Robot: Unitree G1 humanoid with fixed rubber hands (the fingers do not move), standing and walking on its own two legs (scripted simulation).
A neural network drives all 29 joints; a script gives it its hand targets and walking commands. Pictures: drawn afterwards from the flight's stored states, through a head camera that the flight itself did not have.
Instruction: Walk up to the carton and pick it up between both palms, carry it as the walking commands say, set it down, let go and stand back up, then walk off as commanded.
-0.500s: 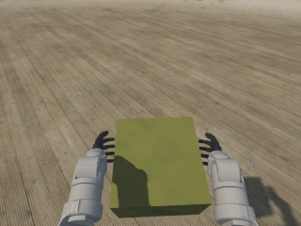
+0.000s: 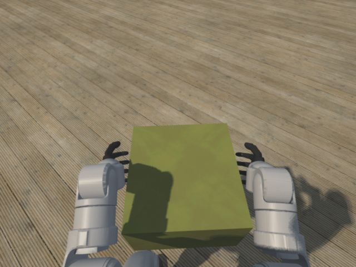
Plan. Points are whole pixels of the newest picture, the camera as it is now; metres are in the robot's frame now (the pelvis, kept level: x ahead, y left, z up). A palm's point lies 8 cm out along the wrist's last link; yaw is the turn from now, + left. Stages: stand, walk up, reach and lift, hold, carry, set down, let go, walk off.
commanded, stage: carry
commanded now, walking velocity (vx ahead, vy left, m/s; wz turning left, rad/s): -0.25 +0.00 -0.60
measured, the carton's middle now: (182, 183) +0.32 +0.01 +0.00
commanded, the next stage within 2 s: none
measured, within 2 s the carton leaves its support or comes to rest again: neither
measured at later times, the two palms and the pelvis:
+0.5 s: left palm (86, 232) +0.17 +0.17 +0.09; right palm (285, 263) +0.13 -0.14 +0.12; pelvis -0.15 +0.04 +0.02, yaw -10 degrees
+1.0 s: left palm out of the picture +0.00 +0.11 +0.08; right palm out of the picture -0.12 -0.18 +0.10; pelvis -0.33 +0.08 +0.02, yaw -22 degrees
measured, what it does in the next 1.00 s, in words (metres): walks backwards, turning right: left foot, then right foot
